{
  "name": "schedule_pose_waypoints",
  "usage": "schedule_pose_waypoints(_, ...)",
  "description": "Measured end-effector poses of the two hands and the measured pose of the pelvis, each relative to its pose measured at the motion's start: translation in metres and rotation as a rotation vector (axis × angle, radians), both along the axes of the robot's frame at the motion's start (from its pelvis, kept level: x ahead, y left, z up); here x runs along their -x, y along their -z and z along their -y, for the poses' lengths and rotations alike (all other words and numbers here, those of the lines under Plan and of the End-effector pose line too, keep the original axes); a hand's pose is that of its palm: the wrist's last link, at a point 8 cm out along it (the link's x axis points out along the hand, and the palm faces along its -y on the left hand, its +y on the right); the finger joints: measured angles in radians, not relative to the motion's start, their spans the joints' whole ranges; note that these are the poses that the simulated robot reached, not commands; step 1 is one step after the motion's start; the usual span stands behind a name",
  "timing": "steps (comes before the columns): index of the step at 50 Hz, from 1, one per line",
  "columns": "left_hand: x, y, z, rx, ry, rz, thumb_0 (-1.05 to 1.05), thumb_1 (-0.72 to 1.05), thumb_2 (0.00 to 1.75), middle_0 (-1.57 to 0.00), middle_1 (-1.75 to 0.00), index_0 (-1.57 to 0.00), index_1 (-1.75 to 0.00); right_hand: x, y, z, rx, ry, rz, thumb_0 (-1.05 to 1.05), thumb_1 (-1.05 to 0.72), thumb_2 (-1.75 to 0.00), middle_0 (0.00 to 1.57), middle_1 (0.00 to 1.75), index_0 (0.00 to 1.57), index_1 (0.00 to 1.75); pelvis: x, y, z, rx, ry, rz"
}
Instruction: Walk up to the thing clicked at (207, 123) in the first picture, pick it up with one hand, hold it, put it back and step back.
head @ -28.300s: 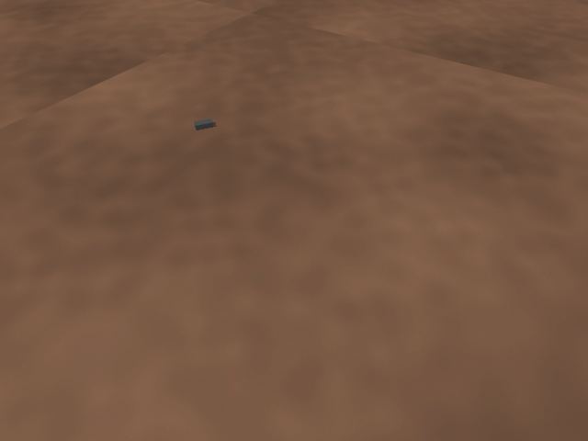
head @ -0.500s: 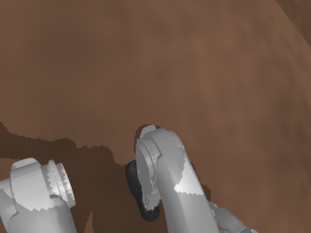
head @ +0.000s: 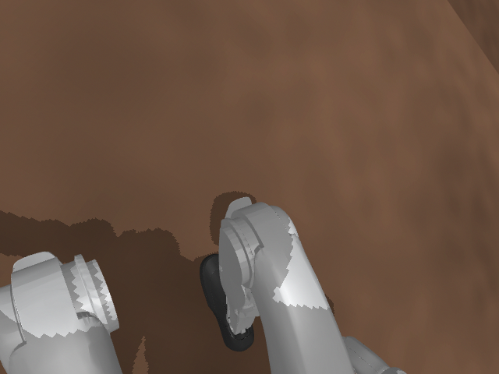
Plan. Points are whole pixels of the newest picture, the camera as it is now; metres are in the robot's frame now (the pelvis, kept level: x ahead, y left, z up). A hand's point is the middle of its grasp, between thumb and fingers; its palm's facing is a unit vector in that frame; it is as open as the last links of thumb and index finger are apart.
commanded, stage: close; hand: left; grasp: from above
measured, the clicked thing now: out of the picture +0.44 +0.38 -0.28
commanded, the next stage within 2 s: settle in 1.36 s
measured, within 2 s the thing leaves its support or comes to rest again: leaves its support in 1.72 s
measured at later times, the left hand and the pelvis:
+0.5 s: hand out of the picture +0.42 +0.37 -0.25, palm faces -0.42 -0.19 -0.89, open 11.3 cm; pelvis +0.00 +0.00 +0.00, yaw +0 degrees
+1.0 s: hand out of the picture +0.42 +0.36 -0.24, palm faces -0.40 -0.18 -0.90, open 8.4 cm; pelvis +0.00 +0.00 +0.00, yaw +0 degrees
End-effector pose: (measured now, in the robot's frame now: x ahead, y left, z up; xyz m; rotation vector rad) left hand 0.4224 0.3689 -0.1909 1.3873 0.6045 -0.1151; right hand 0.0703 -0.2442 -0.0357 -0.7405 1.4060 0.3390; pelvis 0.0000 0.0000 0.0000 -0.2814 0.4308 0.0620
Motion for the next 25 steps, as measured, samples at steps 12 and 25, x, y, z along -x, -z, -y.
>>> schedule_pose_waypoints(12, -0.003, -0.007, 0.001, -0.041, 0.014, 0.028, 0.00, -0.24, 0.78, -0.27, -0.87, -0.28, -0.85, -0.006, -0.004, 0.006, 0.017, -0.020, 0.043, 0.00, -0.89, -0.90, 0.20, 0.30, 0.20, 0.30, 0.003, 0.001, 0.000, -0.001, 0.004, 0.008)
schedule_pose_waypoints(25, -0.002, 0.000, 0.000, -0.022, -0.023, -0.003, 0.00, -0.06, 0.63, -0.40, -0.76, -0.43, -0.73, 0.008, -0.009, 0.009, 0.023, 0.001, -0.005, 0.00, -0.89, -0.90, 0.20, 0.30, 0.20, 0.30, 0.002, -0.001, 0.001, -0.004, 0.005, 0.001)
